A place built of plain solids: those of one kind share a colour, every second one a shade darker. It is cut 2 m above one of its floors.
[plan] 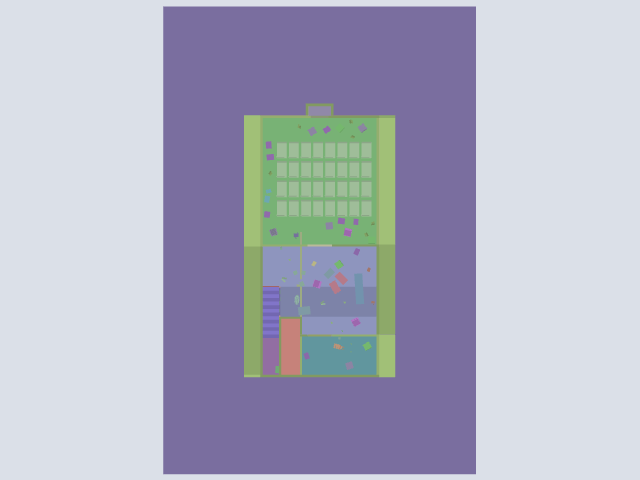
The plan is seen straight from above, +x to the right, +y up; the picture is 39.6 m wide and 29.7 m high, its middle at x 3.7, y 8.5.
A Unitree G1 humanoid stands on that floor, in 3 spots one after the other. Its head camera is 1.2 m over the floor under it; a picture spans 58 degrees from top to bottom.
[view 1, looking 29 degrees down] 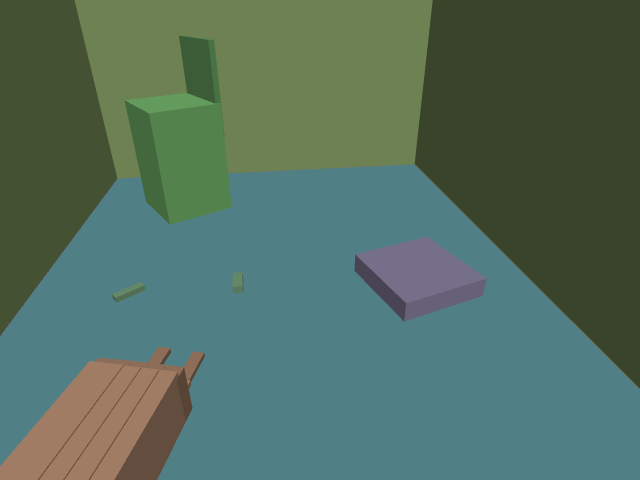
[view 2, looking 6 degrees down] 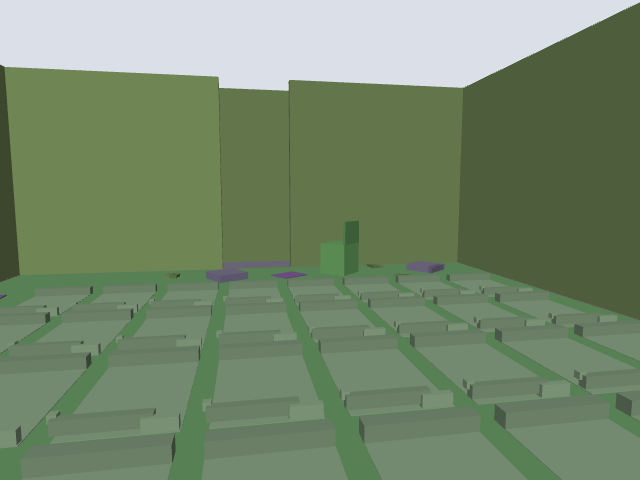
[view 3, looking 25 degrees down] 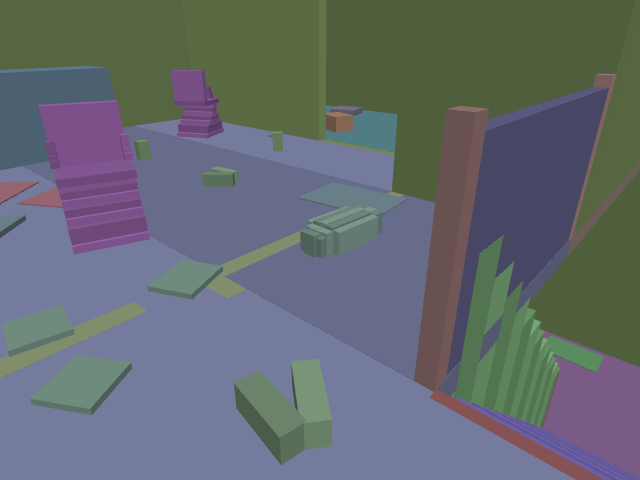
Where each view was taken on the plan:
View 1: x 3.88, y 1.43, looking -8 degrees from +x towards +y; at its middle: upper_floor_verandah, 2.48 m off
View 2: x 3.48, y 8.97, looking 80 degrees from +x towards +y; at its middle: wall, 7.23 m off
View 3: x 0.67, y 6.81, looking -48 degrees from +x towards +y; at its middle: laundry_bag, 2.55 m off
